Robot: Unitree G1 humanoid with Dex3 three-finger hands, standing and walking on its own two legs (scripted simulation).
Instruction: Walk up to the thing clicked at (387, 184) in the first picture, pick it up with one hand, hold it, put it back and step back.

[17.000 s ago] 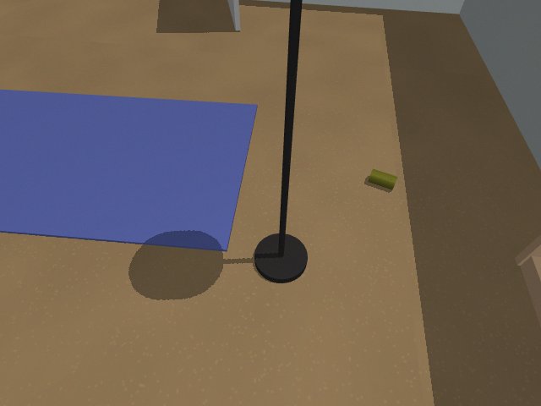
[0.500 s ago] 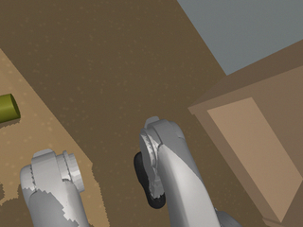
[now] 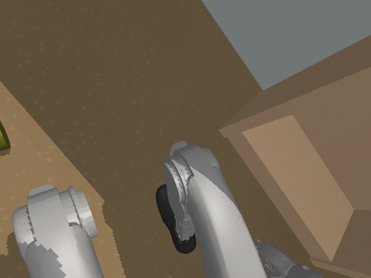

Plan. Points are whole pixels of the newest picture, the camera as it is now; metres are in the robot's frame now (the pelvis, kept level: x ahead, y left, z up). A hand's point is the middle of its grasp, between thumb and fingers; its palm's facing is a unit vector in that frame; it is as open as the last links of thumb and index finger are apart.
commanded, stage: close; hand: left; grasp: from above
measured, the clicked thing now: out of the picture +0.44 +0.30 -0.26
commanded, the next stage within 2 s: settle in 0.90 s
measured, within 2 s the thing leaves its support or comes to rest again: leaves its support in 1.32 s
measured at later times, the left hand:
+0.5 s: hand out of the picture +0.44 +0.30 -0.23, palm faces -0.42 -0.16 -0.89, open 10.2 cm
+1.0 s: hand out of the picture +0.44 +0.30 -0.23, palm faces -0.42 -0.15 -0.90, open 9.8 cm
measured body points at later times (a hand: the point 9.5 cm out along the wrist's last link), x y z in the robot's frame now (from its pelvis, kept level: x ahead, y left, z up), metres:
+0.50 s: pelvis +0.00 +0.00 +0.00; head +0.25 +0.13 +0.35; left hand +0.45 +0.31 -0.18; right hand +0.05 -0.26 -0.05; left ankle +0.06 +0.12 -0.26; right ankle +0.13 -0.14 -0.26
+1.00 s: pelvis +0.00 +0.00 +0.00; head +0.25 +0.12 +0.35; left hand +0.45 +0.31 -0.18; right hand +0.05 -0.26 -0.05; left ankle +0.06 +0.12 -0.26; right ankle +0.13 -0.14 -0.26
